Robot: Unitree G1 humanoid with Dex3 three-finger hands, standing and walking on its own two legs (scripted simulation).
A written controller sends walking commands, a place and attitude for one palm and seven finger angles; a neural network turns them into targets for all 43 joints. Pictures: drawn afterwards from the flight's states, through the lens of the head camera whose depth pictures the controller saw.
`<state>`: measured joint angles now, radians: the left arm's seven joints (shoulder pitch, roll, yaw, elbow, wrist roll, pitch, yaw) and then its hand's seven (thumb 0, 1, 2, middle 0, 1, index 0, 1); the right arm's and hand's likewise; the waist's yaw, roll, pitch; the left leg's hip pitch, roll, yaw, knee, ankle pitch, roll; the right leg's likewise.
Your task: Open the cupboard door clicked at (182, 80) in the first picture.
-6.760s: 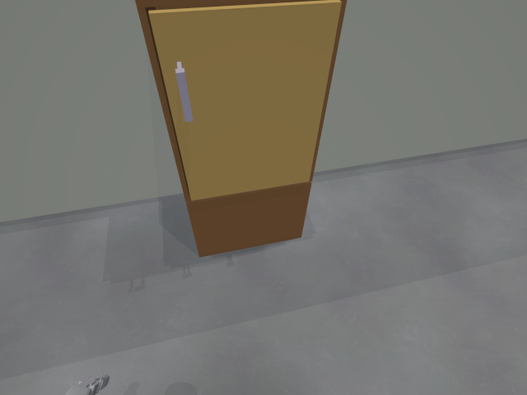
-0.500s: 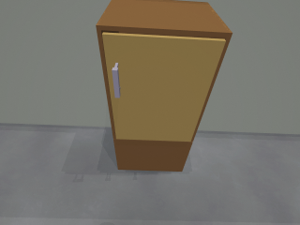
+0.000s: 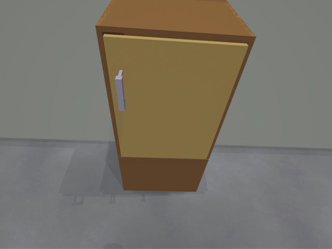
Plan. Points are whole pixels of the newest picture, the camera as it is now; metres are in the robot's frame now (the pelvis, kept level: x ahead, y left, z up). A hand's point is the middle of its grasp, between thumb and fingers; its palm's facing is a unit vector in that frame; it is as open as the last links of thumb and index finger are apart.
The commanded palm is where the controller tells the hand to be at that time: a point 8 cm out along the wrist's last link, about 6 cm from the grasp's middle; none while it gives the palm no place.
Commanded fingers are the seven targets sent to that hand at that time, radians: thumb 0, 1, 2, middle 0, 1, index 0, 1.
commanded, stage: come to a stop and stand still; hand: left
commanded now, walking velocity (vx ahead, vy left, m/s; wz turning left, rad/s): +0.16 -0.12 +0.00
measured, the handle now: (121, 90) +0.58 +0.19 +0.06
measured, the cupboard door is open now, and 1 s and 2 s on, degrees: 0 0 0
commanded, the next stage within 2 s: look again from close up in 1.62 s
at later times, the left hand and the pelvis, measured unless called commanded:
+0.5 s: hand out of the picture +0.15 +0.12 -0.17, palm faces +0.06 -0.98 -0.16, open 7.3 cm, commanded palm none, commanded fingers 0.00 0.90 0.90 -0.20 -0.30 -0.20 -0.30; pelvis +0.03 -0.04 -0.01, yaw +2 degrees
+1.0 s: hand out of the picture -0.02 +0.17 -0.17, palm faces +0.00 -0.99 -0.17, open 7.4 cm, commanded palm none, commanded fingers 0.00 0.90 0.90 -0.20 -0.30 -0.20 -0.30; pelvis +0.01 -0.01 +0.02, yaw -1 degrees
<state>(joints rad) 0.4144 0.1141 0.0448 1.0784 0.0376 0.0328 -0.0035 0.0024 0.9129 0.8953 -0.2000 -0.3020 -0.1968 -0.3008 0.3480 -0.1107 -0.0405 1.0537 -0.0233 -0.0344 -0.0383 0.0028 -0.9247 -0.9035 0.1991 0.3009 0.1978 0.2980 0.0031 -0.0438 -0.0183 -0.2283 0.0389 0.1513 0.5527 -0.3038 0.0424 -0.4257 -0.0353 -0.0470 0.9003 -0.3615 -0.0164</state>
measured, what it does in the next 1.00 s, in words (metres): steps on the spot: right foot, then left foot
